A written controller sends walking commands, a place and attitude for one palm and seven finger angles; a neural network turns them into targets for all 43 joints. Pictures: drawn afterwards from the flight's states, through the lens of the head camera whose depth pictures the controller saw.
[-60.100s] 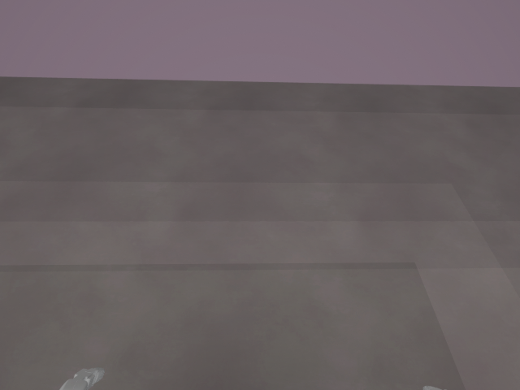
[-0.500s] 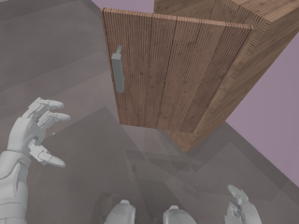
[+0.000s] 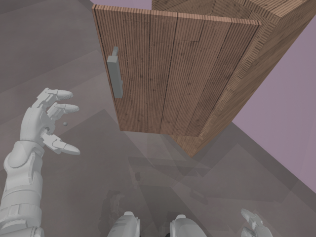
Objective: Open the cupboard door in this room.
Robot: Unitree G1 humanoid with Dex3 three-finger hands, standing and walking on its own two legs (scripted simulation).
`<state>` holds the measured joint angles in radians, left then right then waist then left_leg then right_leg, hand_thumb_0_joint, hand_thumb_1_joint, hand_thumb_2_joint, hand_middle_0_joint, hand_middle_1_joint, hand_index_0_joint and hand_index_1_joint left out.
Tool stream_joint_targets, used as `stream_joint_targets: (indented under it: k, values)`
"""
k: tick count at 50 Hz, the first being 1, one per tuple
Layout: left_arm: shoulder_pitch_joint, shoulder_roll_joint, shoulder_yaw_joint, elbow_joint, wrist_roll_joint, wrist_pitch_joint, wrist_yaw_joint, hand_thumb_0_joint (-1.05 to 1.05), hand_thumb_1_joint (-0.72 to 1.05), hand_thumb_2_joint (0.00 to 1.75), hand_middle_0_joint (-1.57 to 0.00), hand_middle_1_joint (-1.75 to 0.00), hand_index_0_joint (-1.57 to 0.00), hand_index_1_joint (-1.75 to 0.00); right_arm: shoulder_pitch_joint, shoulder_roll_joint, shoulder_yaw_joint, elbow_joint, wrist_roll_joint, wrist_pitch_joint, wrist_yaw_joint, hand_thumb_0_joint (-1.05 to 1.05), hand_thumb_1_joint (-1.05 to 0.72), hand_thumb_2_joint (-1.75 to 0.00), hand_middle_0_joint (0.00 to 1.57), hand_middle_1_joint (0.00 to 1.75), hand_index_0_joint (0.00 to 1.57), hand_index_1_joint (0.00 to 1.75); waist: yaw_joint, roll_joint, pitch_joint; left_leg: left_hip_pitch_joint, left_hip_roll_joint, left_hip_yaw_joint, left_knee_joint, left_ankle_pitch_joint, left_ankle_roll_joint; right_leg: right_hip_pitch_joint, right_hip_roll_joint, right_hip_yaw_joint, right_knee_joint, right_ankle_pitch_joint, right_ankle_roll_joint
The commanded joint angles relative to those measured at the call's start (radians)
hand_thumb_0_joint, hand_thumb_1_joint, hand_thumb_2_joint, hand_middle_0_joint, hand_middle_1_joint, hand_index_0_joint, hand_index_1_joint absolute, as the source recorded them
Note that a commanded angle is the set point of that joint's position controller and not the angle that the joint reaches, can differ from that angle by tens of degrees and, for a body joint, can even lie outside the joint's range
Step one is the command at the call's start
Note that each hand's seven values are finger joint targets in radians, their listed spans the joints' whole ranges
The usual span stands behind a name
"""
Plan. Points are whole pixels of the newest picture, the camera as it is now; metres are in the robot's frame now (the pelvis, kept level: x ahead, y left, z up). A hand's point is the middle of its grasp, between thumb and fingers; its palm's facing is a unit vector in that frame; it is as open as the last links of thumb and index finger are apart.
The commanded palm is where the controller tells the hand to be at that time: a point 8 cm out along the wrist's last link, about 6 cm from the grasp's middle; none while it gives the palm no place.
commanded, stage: move the hooked fingers beside the handle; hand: left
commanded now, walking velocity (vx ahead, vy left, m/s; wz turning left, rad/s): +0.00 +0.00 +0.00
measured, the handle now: (117, 73) +0.55 +0.13 +0.04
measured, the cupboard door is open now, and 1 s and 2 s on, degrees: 46 46 46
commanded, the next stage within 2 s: slide the fingers in behind the handle in 1.64 s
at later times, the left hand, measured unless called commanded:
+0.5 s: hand (79, 101) +0.44 +0.21 +0.04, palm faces -0.05 -1.00 +0.00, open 14.0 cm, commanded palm +0.43 +0.26 +0.04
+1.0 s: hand (92, 86) +0.50 +0.19 +0.03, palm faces -0.05 -1.00 -0.01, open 14.0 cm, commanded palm +0.47 +0.24 +0.04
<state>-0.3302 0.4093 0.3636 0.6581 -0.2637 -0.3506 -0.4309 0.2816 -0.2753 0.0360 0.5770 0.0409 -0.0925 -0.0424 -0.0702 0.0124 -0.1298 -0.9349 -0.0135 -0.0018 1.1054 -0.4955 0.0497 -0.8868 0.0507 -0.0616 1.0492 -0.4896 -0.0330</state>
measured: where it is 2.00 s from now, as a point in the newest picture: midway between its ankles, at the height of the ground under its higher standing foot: outside the picture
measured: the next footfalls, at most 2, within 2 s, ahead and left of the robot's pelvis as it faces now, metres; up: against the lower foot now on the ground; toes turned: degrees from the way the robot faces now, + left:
none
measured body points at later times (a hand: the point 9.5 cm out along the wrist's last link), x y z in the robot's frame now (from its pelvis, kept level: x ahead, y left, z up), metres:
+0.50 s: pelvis +0.00 +0.00 -0.01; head +0.11 +0.03 +0.43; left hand +0.44 +0.27 +0.04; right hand +0.06 -0.27 -0.11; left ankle +0.02 +0.08 -0.66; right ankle +0.01 -0.10 -0.66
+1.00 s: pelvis +0.00 +0.00 -0.02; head +0.15 +0.02 +0.41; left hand +0.50 +0.25 +0.03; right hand +0.00 -0.26 -0.12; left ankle +0.02 +0.08 -0.66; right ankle +0.01 -0.10 -0.66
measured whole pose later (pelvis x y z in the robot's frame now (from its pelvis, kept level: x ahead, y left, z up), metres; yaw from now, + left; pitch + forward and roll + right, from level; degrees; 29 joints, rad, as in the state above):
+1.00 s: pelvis +0.00 +0.00 -0.02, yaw -2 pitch +25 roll -3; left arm -0.81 0.53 0.43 1.11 -0.12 -0.40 -0.33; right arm 0.38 -0.27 0.05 0.60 0.01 0.09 0.01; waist -0.17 0.03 -0.13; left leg -1.09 0.01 0.01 1.17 -0.52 0.05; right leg -1.05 0.08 -0.05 1.10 -0.49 -0.03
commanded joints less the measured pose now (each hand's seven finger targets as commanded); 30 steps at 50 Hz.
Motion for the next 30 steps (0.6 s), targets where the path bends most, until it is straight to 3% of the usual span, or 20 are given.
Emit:
stream_joint_targets:
  k: [1,6,9,10,11,14,17,21,24,26,29,30]
  values:
    - [-0.34,0.284,0.078,-0.153,-0.008,-0.077,0.012,0.0,-0.5,0.3,-0.3,-1.2,-0.3,-1.2,0.073,-0.161,-0.067,-0.088,-0.006,-0.023,-0.014,0.0,-0.9,-0.9,0.2,0.3,0.2,0.3,0.006,0.105,-0.39,0.291,0.027,-0.061,-0.133,0.373,-0.028,0.149,-0.019,0.051,-0.11,0.293,0.0]
    - [-0.392,0.223,0.014,-0.083,-0.004,-0.071,-0.01,0.0,-0.5,0.3,-0.3,-1.2,-0.3,-1.2,0.094,-0.165,-0.072,-0.077,-0.002,-0.004,-0.005,0.0,-0.9,-0.9,0.2,0.3,0.2,0.3,-0.014,0.096,-0.398,0.33,0.036,-0.071,-0.128,0.402,-0.03,0.101,-0.015,0.041,-0.112,0.297,0.0]
    - [-0.439,0.269,0.053,0.003,0.001,-0.064,-0.002,0.0,-0.5,0.3,-0.3,-1.2,-0.3,-1.2,0.104,-0.175,-0.072,-0.067,-0.002,0.013,-0.007,0.0,-0.9,-0.9,0.2,0.3,0.2,0.3,-0.021,0.036,-0.354,0.251,0.031,-0.066,-0.125,0.327,-0.022,0.102,-0.015,0.047,-0.117,0.261,0.003]
    - [-0.495,0.265,0.035,0.003,0.005,-0.072,-0.001,0.0,-0.5,0.3,-0.3,-1.2,-0.3,-1.2,0.104,-0.174,-0.069,-0.062,-0.003,0.015,-0.008,0.0,-0.9,-0.9,0.2,0.3,0.2,0.3,-0.03,0.066,-0.351,0.247,0.031,-0.064,-0.116,0.329,-0.02,0.089,-0.015,0.05,-0.108,0.267,0.0]
    - [-0.51,0.28,0.055,0.002,0.009,-0.077,0.006,0.0,-0.5,0.3,-0.3,-1.2,-0.3,-1.2,0.114,-0.173,-0.071,-0.059,-0.005,0.019,-0.007,0.0,-0.9,-0.9,0.2,0.3,0.2,0.3,-0.024,0.058,-0.376,0.26,0.032,-0.067,-0.115,0.346,-0.021,0.095,-0.015,0.049,-0.104,0.278,0.001]
    - [-0.554,0.293,0.058,-0.023,0.021,-0.107,0.024,0.0,-0.5,0.3,-0.3,-1.2,-0.3,-1.2,0.118,-0.171,-0.072,-0.061,-0.009,0.027,-0.001,0.0,-0.9,-0.9,0.2,0.3,0.2,0.3,-0.012,0.122,-0.426,0.312,0.032,-0.072,-0.115,0.38,-0.03,0.086,-0.015,0.047,-0.096,0.28,-0.003]
    - [-0.6,0.273,0.031,-0.029,0.039,-0.128,0.04,0.0,-0.5,0.3,-0.3,-1.2,-0.3,-1.2,0.132,-0.167,-0.074,-0.05,-0.014,0.038,0.006,0.0,-0.9,-0.9,0.2,0.3,0.2,0.3,-0.022,0.157,-0.467,0.374,0.039,-0.086,-0.107,0.438,-0.04,0.049,-0.011,0.04,-0.084,0.289,-0.004]
    - [-0.648,0.306,0.057,0.095,0.052,-0.119,0.054,0.0,-0.5,0.3,-0.3,-1.2,-0.3,-1.2,0.149,-0.177,-0.07,-0.029,-0.014,0.058,0.005,0.0,-0.9,-0.9,0.2,0.3,0.2,0.3,-0.041,0.083,-0.42,0.287,0.037,-0.081,-0.1,0.368,-0.028,0.054,-0.008,0.042,-0.086,0.267,0.0]
    - [-0.705,0.257,0.008,0.139,0.066,-0.112,0.061,0.0,-0.5,0.3,-0.3,-1.2,-0.3,-1.2,0.152,-0.174,-0.068,-0.028,-0.015,0.071,0.01,0.0,-0.9,-0.9,0.2,0.3,0.2,0.3,-0.054,0.125,-0.396,0.297,0.038,-0.088,-0.106,0.343,-0.032,-0.001,-0.01,0.035,-0.086,0.23,-0.002]
    - [-0.741,0.279,0.019,0.143,0.076,-0.123,0.069,0.0,-0.5,0.3,-0.3,-1.2,-0.3,-1.2,0.167,-0.179,-0.07,-0.021,-0.021,0.078,0.013,0.0,-0.9,-0.9,0.2,0.3,0.2,0.3,-0.053,0.14,-0.422,0.338,0.044,-0.099,-0.102,0.375,-0.036,-0.023,-0.007,0.03,-0.079,0.233,-0.005]
    - [-0.788,0.252,-0.002,0.173,0.081,-0.133,0.085,0.0,-0.5,0.3,-0.3,-1.2,-0.3,-1.2,0.17,-0.175,-0.069,-0.018,-0.024,0.089,0.017,0.0,-0.9,-0.9,0.2,0.3,0.2,0.3,-0.073,0.126,-0.424,0.319,0.042,-0.096,-0.09,0.355,-0.031,-0.035,-0.006,0.034,-0.08,0.227,-0.001]
    - [-0.811,0.29,0.029,0.191,0.083,-0.139,0.093,0.0,-0.5,0.3,-0.3,-1.2,-0.3,-1.2,0.181,-0.181,-0.068,-0.011,-0.026,0.091,0.016,0.0,-0.9,-0.9,0.2,0.3,0.2,0.3,-0.075,0.114,-0.422,0.31,0.044,-0.103,-0.082,0.358,-0.03,-0.042,-0.004,0.032,-0.071,0.227,-0.004]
